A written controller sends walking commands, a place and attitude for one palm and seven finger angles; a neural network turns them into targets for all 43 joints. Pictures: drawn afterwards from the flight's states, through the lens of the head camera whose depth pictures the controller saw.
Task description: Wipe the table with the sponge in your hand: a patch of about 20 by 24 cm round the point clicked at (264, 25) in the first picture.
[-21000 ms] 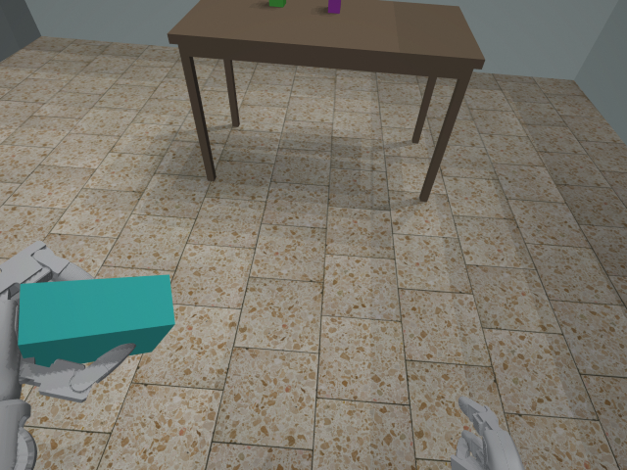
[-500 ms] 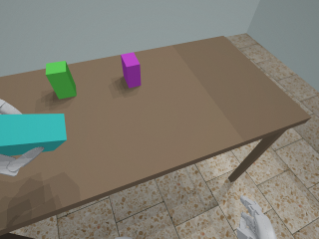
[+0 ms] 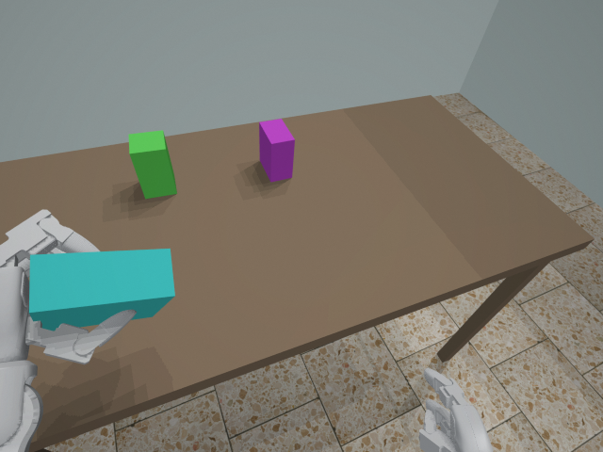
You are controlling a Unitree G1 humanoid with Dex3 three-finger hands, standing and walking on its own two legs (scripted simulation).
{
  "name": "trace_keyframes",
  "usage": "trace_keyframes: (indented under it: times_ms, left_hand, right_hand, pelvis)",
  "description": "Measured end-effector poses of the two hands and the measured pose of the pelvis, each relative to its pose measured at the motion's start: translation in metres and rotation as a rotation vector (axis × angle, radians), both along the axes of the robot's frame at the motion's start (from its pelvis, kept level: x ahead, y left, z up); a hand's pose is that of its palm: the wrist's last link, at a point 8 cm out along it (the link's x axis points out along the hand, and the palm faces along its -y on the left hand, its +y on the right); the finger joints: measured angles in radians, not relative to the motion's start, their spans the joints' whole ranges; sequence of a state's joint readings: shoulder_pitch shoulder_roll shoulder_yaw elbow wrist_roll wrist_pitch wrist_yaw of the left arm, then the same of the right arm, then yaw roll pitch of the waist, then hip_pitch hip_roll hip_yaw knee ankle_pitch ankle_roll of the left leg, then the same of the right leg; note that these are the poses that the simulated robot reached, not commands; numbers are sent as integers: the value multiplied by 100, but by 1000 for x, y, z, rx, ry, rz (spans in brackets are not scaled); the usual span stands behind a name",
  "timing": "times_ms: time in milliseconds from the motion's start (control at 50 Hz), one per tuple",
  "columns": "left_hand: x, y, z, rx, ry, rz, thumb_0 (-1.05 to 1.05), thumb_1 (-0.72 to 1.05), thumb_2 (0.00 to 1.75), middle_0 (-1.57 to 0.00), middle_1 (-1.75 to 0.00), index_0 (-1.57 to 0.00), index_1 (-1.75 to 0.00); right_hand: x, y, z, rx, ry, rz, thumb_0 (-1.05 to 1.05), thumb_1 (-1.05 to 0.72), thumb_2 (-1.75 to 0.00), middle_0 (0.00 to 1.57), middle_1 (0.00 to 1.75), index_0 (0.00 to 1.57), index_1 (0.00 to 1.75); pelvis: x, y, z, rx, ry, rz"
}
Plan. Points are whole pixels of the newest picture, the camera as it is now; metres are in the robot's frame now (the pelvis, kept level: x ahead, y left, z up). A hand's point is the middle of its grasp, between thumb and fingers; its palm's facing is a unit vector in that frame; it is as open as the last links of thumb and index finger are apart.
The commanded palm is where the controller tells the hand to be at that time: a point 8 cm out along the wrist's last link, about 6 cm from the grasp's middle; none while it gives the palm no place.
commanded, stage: come to a stop and stand still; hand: left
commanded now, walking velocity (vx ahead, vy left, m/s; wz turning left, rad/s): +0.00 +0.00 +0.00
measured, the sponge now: (122, 289) +0.24 +0.22 +0.13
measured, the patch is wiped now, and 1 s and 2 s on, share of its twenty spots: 0.00 0.00 0.00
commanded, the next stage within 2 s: look again from close up in 0.44 s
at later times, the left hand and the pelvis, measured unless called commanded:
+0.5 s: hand (87, 281) +0.23 +0.25 +0.15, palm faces +0.36 -0.85 -0.38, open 9.2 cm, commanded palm +0.18 +0.28 +0.18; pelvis +0.02 +0.00 +0.00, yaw +0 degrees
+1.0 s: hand (61, 247) +0.25 +0.27 +0.18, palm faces +0.43 -0.78 -0.47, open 9.2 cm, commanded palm +0.17 +0.27 +0.18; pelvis +0.01 -0.01 +0.00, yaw +0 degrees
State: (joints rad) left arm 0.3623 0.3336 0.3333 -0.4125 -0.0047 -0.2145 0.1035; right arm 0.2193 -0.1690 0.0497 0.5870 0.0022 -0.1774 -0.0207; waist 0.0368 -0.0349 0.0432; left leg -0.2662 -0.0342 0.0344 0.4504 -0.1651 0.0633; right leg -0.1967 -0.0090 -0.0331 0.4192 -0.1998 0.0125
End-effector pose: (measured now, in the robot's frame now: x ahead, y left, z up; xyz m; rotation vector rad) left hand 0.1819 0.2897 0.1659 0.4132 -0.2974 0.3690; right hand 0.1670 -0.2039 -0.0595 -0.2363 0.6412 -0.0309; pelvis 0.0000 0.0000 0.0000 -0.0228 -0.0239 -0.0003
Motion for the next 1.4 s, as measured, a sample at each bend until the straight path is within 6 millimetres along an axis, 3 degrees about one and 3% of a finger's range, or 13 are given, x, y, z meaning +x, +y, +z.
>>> trace_keyframes:
  times_ms: [100,280,480,920,960,1020,1060,1200,1280,1400]
  left_hand:
    - [6,2,-4,26,43,-35,0,-42,104,-81,-140,-82,-140]
    - [11,10,12,72,1,-26,0,-42,104,-81,-140,-82,-140]
    - [13,1,-1,27,66,-26,0,-42,104,-81,-140,-82,-140]
    - [12,-11,0,12,75,-23,0,-42,104,-81,-140,-82,-140]
    - [20,1,17,153,25,-30,0,-43,104,-82,-140,-82,-140]
    - [29,26,31,167,-57,28,0,-43,104,-82,-140,-82,-140]
    - [30,29,27,122,-53,45,0,-43,104,-82,-140,-82,-140]
    - [16,-9,-9,27,88,-102,0,-42,104,-81,-141,-82,-141]
    - [16,5,-15,39,93,-73,0,-43,104,-82,-140,-82,-140]
    - [21,25,4,42,-30,14,0,-43,104,-82,-140,-82,-140]
  right_hand:
    - [4,8,2,-1,7,-2,1,-91,-90,20,30,21,30]
    - [11,0,0,-29,39,-12,1,-91,-90,20,30,21,30]
    - [18,-14,4,-35,21,-46,1,-91,-90,20,30,21,30]
    - [11,-26,0,-35,38,-67,1,-91,-90,20,30,21,30]
    - [10,-24,-2,-60,50,-26,1,-91,-90,20,30,21,30]
    - [7,-23,-5,-50,70,-10,1,-91,-90,20,30,21,30]
    - [5,-23,-5,-28,53,-26,1,-91,-90,20,30,21,30]
    - [2,-18,-7,-15,43,-69,1,-91,-90,20,30,21,30]
    - [6,-12,-5,-44,67,-53,1,-91,-90,20,30,21,30]
    - [26,-2,2,-60,34,-1,1,-91,-90,20,30,21,30]
  pelvis:
    - [4,4,1,-4,7,1]
    - [14,6,2,-9,15,8]
    - [17,2,3,-7,8,6]
    - [15,-8,3,-8,12,4]
    - [12,-10,2,-12,23,9]
    - [7,-11,1,-11,29,-4]
    - [8,-6,1,-7,28,-14]
    - [18,6,0,0,25,-16]
    - [21,4,0,-1,23,2]
    - [22,6,0,-8,18,12]
